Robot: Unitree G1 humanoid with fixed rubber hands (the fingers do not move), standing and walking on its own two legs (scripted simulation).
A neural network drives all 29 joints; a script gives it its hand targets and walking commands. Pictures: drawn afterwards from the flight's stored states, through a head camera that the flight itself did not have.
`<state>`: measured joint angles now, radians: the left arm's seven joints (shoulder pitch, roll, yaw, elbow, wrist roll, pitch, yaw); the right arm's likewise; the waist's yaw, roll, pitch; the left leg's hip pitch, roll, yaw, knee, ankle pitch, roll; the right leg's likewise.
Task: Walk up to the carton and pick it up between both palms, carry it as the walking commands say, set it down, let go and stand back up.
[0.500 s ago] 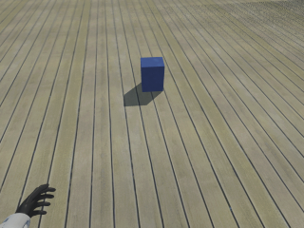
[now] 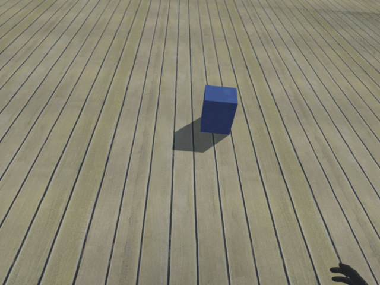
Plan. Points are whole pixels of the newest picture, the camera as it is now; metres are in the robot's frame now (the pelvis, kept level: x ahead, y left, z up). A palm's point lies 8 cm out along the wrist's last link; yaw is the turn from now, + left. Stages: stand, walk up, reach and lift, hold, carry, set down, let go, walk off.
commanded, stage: walk up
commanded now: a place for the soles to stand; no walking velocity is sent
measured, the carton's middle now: (217, 110) +1.36 -0.15 -0.61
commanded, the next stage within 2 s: none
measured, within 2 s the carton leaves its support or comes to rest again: neither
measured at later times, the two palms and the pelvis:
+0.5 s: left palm (92, 193) +0.33 +0.26 -0.04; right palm (367, 235) +0.30 -0.42 -0.08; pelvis +0.23 -0.09 +0.01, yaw +0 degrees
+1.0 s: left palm (137, 136) +0.55 +0.20 -0.07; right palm (368, 170) +0.49 -0.49 -0.06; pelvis +0.43 -0.13 +0.00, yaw -1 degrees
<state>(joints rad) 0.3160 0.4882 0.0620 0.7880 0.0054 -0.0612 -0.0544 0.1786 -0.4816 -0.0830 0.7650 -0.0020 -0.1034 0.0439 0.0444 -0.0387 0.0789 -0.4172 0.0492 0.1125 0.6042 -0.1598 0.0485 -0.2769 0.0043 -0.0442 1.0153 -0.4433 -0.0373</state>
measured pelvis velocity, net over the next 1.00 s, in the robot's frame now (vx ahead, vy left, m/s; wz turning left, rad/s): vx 0.43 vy -0.13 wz -0.01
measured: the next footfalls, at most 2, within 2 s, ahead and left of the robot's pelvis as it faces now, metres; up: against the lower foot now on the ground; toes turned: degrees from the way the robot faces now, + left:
right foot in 0.32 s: +0.30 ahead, -0.19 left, +0.00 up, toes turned -7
left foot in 0.70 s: +0.46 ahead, +0.03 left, +0.00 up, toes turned +7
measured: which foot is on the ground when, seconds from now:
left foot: down 0.00-0.32, up 0.34-0.68, down 0.70-1.00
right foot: up 0.00-0.30, down 0.32-0.72, up 0.74-1.00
